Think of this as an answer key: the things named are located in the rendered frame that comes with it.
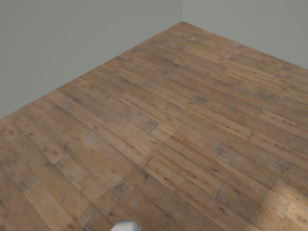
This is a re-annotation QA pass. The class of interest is left robot thigh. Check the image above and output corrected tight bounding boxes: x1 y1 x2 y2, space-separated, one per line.
111 219 141 231

